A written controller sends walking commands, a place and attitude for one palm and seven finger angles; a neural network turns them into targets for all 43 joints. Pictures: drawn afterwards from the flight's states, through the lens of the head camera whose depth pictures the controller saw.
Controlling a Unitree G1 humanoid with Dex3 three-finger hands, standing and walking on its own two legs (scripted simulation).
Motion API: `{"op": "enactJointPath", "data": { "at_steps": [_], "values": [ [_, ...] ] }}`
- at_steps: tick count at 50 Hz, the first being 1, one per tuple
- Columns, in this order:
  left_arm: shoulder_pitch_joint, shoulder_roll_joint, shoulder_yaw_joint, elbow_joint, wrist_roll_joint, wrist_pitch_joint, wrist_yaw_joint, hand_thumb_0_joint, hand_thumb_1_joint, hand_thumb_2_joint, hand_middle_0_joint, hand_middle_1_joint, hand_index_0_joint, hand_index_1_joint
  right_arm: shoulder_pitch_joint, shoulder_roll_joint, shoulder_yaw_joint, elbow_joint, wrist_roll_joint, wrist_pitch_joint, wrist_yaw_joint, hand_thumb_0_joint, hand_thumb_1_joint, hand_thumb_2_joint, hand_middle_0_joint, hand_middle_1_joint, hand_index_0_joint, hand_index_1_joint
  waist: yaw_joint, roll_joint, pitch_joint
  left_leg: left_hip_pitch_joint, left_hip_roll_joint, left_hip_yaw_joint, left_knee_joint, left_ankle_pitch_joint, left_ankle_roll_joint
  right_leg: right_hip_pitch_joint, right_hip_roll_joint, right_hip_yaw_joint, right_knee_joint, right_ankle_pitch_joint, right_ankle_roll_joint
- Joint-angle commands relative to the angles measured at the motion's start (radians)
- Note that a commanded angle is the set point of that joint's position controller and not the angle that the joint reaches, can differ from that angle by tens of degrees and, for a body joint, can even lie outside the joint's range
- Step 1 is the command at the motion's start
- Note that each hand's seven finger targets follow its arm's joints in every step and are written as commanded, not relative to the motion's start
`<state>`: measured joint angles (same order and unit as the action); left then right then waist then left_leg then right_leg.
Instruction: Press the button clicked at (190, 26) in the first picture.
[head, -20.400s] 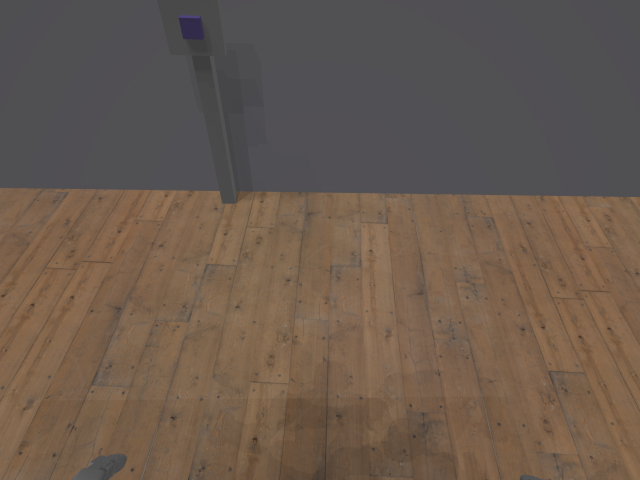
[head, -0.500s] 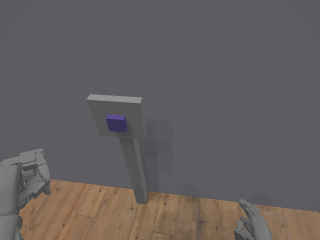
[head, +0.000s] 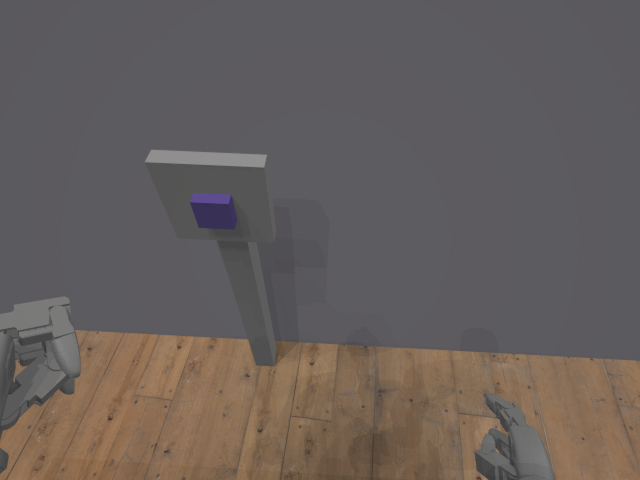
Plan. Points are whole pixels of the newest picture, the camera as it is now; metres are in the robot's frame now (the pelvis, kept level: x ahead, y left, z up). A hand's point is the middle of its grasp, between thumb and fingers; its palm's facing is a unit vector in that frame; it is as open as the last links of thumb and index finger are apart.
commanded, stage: step back with the hand held close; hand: left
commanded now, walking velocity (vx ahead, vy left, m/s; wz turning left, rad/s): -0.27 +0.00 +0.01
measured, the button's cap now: (215, 210) +0.51 +0.21 +0.01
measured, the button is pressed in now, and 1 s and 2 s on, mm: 0 0 0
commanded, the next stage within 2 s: stop stepping back and stand still in 0.94 s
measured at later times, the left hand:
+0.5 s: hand (0, 448) +0.12 +0.25 +0.16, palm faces +0.39 -0.83 -0.41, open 3.1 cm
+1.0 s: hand out of the picture +0.05 +0.21 +0.17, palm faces +0.25 -0.82 -0.52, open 3.1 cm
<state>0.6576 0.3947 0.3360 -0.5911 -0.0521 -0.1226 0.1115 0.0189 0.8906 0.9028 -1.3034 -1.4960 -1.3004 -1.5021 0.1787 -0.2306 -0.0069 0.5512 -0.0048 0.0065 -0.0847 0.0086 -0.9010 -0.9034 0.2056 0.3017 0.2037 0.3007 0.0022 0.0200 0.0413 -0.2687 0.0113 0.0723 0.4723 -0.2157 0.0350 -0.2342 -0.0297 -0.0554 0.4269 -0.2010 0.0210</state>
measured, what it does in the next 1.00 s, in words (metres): walks backwards: right foot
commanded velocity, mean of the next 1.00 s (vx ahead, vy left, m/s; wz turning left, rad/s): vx -0.35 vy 0.00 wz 0.00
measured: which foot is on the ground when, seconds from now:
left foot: down 0.00-1.00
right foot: down 0.00-0.52, up 0.54-0.76, down 0.78-1.00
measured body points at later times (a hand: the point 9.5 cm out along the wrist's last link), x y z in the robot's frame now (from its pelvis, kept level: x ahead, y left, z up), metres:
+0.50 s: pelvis -0.07 +0.01 -0.02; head -0.05 +0.03 +0.43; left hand +0.09 +0.29 +0.18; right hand +0.12 -0.23 -0.08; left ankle +0.02 +0.09 -0.74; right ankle +0.01 -0.13 -0.74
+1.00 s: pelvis -0.14 -0.01 -0.01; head -0.13 +0.01 +0.44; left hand +0.03 +0.26 +0.20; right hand +0.04 -0.24 -0.08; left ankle +0.02 +0.09 -0.74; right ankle -0.23 -0.11 -0.74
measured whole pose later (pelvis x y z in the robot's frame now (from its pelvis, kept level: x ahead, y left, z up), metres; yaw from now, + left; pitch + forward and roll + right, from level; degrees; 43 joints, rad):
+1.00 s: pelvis -0.14 -0.01 -0.01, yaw -1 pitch +0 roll -4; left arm 0.66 0.51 0.42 -0.66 -0.07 -0.26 0.10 0.02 0.89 0.90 -1.31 -1.50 -1.30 -1.50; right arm 0.14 -0.20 0.02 0.59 0.01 -0.06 -0.06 0.01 -0.90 -0.90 0.21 0.30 0.21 0.30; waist -0.01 0.01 0.01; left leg -0.50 0.06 0.01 0.47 -0.02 0.02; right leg -0.09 0.11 -0.01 0.46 -0.38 -0.03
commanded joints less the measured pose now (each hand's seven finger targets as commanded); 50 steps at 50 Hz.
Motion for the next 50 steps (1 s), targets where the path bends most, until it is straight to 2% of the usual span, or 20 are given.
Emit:
{"op": "enactJointPath", "data": {
  "at_steps": [1, 10, 13, 16, 19, 22, 24, 26, 27, 28, 31, 35, 38, 39, 41, 42, 43, 45, 48, 50],
  "values": [
    [0.007, 0.15, 0.153, -0.208, -0.007, -0.079, 0.034, 0.0, 0.9, 0.9, -1.3, -1.5, -1.3, -1.5, -0.112, -0.109, -0.038, -0.178, 0.008, -0.05, -0.011, 0.0, -0.9, -0.9, 0.2, 0.3, 0.2, 0.3, 0.009, 0.038, -0.186, 0.027, 0.078, -0.114, -0.07, 0.275, 0.008, 0.074, -0.022, 0.048, 0.015, 0.249, -0.011],
    [-0.04, 0.136, 0.154, -0.209, 0.025, -0.11, 0.041, 0.0, 0.9, 0.9, -1.3, -1.5, -1.3, -1.5, -0.117, -0.133, -0.04, -0.188, 0.007, -0.085, -0.01, 0.0, -0.9, -0.9, 0.2, 0.3, 0.2, 0.3, 0.008, 0.099, -0.103, -0.335, 0.134, -0.195, -0.222, -0.277, 0.064, 0.217, 0.022, 0.06, 0.139, 0.067, -0.003],
    [-0.058, 0.127, 0.15, -0.228, 0.035, -0.121, 0.042, 0.0, 0.9, 0.9, -1.3, -1.5, -1.3, -1.5, -0.101, -0.13, -0.038, -0.191, 0.005, -0.1, -0.007, 0.0, -0.9, -0.9, 0.2, 0.3, 0.2, 0.3, 0.003, 0.07, -0.081, -0.395, 0.131, -0.192, -0.198, -0.374, 0.068, 0.21, 0.015, 0.082, 0.133, 0.01, -0.005],
    [-0.07, 0.133, 0.15, -0.247, 0.036, -0.132, 0.045, 0.0, 0.9, 0.9, -1.3, -1.5, -1.3, -1.5, -0.081, -0.121, -0.04, -0.183, 0.0, -0.112, -0.005, 0.0, -0.9, -0.9, 0.2, 0.3, 0.2, 0.3, -0.005, -0.007, -0.083, -0.301, 0.079, -0.156, -0.083, -0.354, 0.043, 0.069, -0.032, 0.147, 0.009, -0.123, -0.03],
    [-0.086, 0.139, 0.134, -0.253, 0.026, -0.141, 0.061, 0.0, 0.9, 0.9, -1.3, -1.5, -1.3, -1.5, -0.054, -0.11, -0.039, -0.148, -0.005, -0.117, 0.0, 0.0, -0.9, -0.9, 0.2, 0.3, 0.2, 0.3, -0.014, -0.089, -0.097, -0.056, 0.002, -0.089, 0.164, -0.215, -0.01, -0.211, -0.15, 0.234, -0.153, -0.277, -0.097],
    [-0.094, 0.145, 0.128, -0.253, 0.023, -0.142, 0.078, 0.0, 0.9, 0.9, -1.3, -1.5, -1.3, -1.5, -0.057, -0.102, -0.031, -0.123, -0.01, -0.115, -0.004, 0.0, -0.9, -0.9, 0.2, 0.3, 0.2, 0.3, -0.022, -0.085, -0.114, 0.032, 0.004, -0.097, 0.149, -0.138, -0.016, -0.274, -0.152, 0.166, -0.131, -0.212, -0.093],
    [-0.1, 0.156, 0.143, -0.262, 0.02, -0.148, 0.079, 0.0, 0.9, 0.9, -1.3, -1.5, -1.3, -1.5, -0.075, -0.116, -0.03, -0.127, -0.009, -0.116, -0.012, 0.0, -0.9, -0.9, 0.2, 0.3, 0.2, 0.3, -0.021, 0.024, -0.092, -0.07, 0.056, -0.181, -0.023, -0.182, 0.003, -0.2, -0.061, 0.095, -0.035, -0.193, -0.043],
    [-0.083, 0.153, 0.169, -0.26, 0.034, -0.159, 0.073, 0.0, 0.9, 0.9, -1.3, -1.5, -1.3, -1.5, -0.114, -0.136, -0.03, -0.142, -0.011, -0.131, -0.02, 0.0, -0.9, -0.9, 0.2, 0.3, 0.2, 0.3, -0.007, 0.24, -0.088, -0.397, 0.233, -0.41, -0.348, -0.492, 0.076, 0.098, 0.084, 0.038, 0.297, -0.153, 0.002],
    [-0.095, 0.154, 0.183, -0.265, 0.052, -0.168, 0.068, 0.0, 0.9, 0.9, -1.3, -1.5, -1.3, -1.5, -0.114, -0.132, -0.036, -0.143, -0.016, -0.138, -0.02, 0.0, -0.9, -0.9, 0.2, 0.3, 0.2, 0.3, 0.001, 0.281, -0.105, -0.516, 0.294, -0.477, -0.419, -0.607, 0.112, 0.204, 0.117, 0.048, 0.475, -0.144, 0.008],
    [-0.09, 0.164, 0.196, -0.238, 0.059, -0.168, 0.066, 0.0, 0.9, 0.9, -1.3, -1.5, -1.3, -1.5, -0.108, -0.121, -0.041, -0.138, -0.021, -0.139, -0.018, 0.0, -0.9, -0.9, 0.2, 0.3, 0.2, 0.3, 0.0, 0.253, -0.106, -0.524, 0.313, -0.48, -0.421, -0.579, 0.13, 0.195, 0.112, 0.072, 0.565, -0.168, 0.002],
    [-0.029, 0.154, 0.185, -0.263, 0.039, -0.175, 0.059, 0.0, 0.9, 0.9, -1.3, -1.5, -1.3, -1.5, -0.097, -0.107, -0.046, -0.142, -0.016, -0.162, 0.003, 0.0, -0.9, -0.9, 0.2, 0.3, 0.2, 0.3, 0.009, 0.141, -0.15, -0.26, 0.248, -0.369, -0.268, -0.239, 0.113, 0.054, 0.099, 0.073, 0.386, -0.243, -0.012],
    [0.031, 0.133, 0.134, -0.275, 0.006, -0.169, 0.042, 0.0, 0.9, 0.9, -1.3, -1.5, -1.3, -1.5, -0.072, -0.107, -0.04, -0.086, -0.022, -0.179, 0.029, 0.0, -0.9, -0.9, 0.2, 0.3, 0.2, 0.3, 0.005, 0.221, -0.183, -0.029, 0.184, -0.299, -0.268, -0.048, 0.054, 0.009, 0.103, 0.019, 0.049, -0.261, -0.035],
    [-0.013, 0.183, 0.144, -0.286, -0.005, -0.188, 0.024, 0.0, 0.9, 0.9, -1.3, -1.5, -1.3, -1.5, -0.048, -0.098, -0.029, -0.043, -0.029, -0.153, 0.035, 0.0, -0.9, -0.9, 0.2, 0.3, 0.2, 0.3, 0.01, 0.094, -0.277, 0.232, 0.141, -0.197, -0.052, 0.479, 0.005, -0.043, 0.023, 0.091, -0.176, 0.105, -0.034],
    [-0.035, 0.214, 0.169, -0.285, -0.009, -0.198, 0.023, 0.0, 0.9, 0.9, -1.3, -1.5, -1.3, -1.5, -0.058, -0.095, -0.026, -0.048, -0.026, -0.145, 0.03, 0.0, -0.9, -0.9, 0.2, 0.3, 0.2, 0.3, 0.012, 0.034, -0.3, 0.277, 0.118, -0.154, 0.008, 0.525, 0.003, -0.063, -0.004, 0.104, -0.155, 0.253, -0.023],
    [-0.059, 0.251, 0.214, -0.287, -0.015, -0.212, 0.026, 0.0, 0.9, 0.9, -1.3, -1.5, -1.3, -1.5, -0.09, -0.097, -0.028, -0.066, -0.026, -0.144, 0.02, 0.0, -0.9, -0.9, 0.2, 0.3, 0.2, 0.3, 0.012, 0.045, -0.368, 0.33, 0.101, -0.099, 0.002, 0.608, 0.004, -0.056, 0.003, 0.065, -0.046, 0.399, 0.008],
    [-0.063, 0.234, 0.206, -0.294, -0.021, -0.208, 0.025, 0.0, 0.9, 0.9, -1.3, -1.5, -1.3, -1.5, -0.075, -0.086, -0.031, -0.073, -0.012, -0.137, 0.018, 0.0, -0.9, -0.9, 0.2, 0.3, 0.2, 0.3, 0.002, -0.012, -0.424, 0.403, 0.089, -0.077, 0.035, 0.71, 0.017, -0.058, 0.02, 0.058, -0.027, 0.511, 0.054],
    [-0.051, 0.24, 0.215, -0.287, -0.028, -0.203, 0.022, 0.0, 0.9, 0.9, -1.3, -1.5, -1.3, -1.5, -0.082, -0.099, -0.037, -0.091, 0.005, -0.134, 0.017, 0.0, -0.9, -0.9, 0.2, 0.3, 0.2, 0.3, 0.001, -0.079, -0.426, 0.404, 0.085, -0.064, 0.066, 0.679, 0.021, -0.065, 0.016, 0.049, -0.027, 0.572, 0.093],
    [0.034, 0.26, 0.259, -0.24, -0.04, -0.192, 0.02, 0.0, 0.9, 0.9, -1.3, -1.5, -1.3, -1.5, -0.119, -0.094, -0.029, -0.124, 0.02, -0.123, 0.013, 0.0, -0.9, -0.9, 0.2, 0.3, 0.2, 0.3, 0.011, -0.122, -0.387, 0.327, 0.066, -0.056, 0.085, 0.487, 0.014, -0.074, -0.034, 0.061, -0.049, 0.604, 0.101],
    [0.042, 0.24, 0.238, -0.183, -0.039, -0.182, 0.013, 0.0, 0.9, 0.9, -1.3, -1.5, -1.3, -1.5, -0.156, -0.096, -0.017, -0.138, 0.027, -0.107, 0.007, 0.0, -0.9, -0.9, 0.2, 0.3, 0.2, 0.3, -0.001, -0.084, -0.189, 0.185, 0.019, -0.045, 0.126, 0.125, -0.01, -0.196, -0.106, 0.098, -0.131, 0.398, 0.056],
    [-0.007, 0.23, 0.203, -0.165, -0.04, -0.183, 0.015, 0.0, 0.9, 0.9, -1.3, -1.5, -1.3, -1.5, -0.161, -0.102, -0.02, -0.122, 0.021, -0.114, 0.001, 0.0, -0.9, -0.9, 0.2, 0.3, 0.2, 0.3, -0.006, -0.057, -0.064, 0.155, 0.001, -0.064, 0.191, 0.043, -0.024, -0.329, -0.137, 0.128, -0.195, 0.176, 0.015]
  ]
}}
